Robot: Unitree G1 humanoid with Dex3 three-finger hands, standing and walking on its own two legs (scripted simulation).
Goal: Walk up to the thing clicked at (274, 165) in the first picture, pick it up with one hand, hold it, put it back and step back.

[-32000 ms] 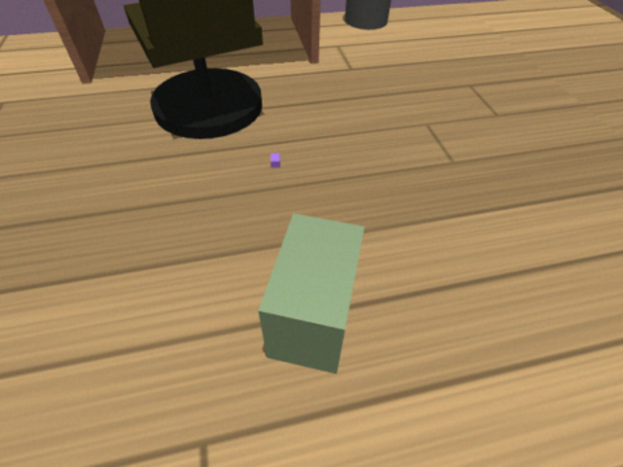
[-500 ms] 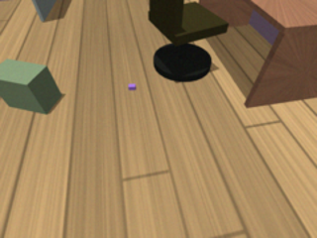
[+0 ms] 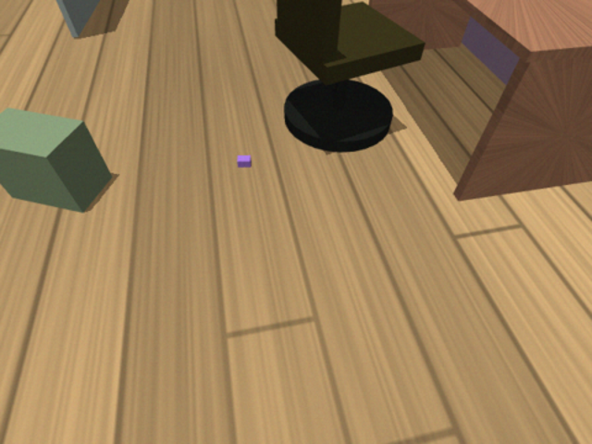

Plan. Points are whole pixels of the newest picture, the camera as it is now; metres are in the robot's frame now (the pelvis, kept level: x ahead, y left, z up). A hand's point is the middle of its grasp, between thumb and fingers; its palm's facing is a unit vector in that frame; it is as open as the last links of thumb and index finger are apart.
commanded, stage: stand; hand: left
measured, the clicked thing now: (244, 161) +1.45 +0.27 -0.76
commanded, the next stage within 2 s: walk up in 0.32 s
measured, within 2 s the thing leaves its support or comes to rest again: neither
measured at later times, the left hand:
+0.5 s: hand out of the picture +0.07 +0.29 -0.15, palm faces +0.05 -0.93 -0.35, open 7.4 cm
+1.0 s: hand (110, 343) +0.30 +0.32 -0.15, palm faces -0.08 -0.93 -0.36, open 7.4 cm
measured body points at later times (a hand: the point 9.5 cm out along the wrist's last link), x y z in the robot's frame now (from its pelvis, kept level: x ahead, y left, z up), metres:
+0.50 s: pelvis +0.02 +0.01 -0.01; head +0.03 +0.01 +0.44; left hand +0.07 +0.34 -0.13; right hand +0.10 -0.31 -0.13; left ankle +0.02 +0.15 -0.72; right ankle -0.02 -0.11 -0.75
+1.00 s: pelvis +0.21 +0.05 -0.02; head +0.22 +0.04 +0.43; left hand +0.30 +0.37 -0.12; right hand +0.23 -0.28 -0.14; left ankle +0.13 +0.18 -0.75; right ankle +0.36 -0.09 -0.73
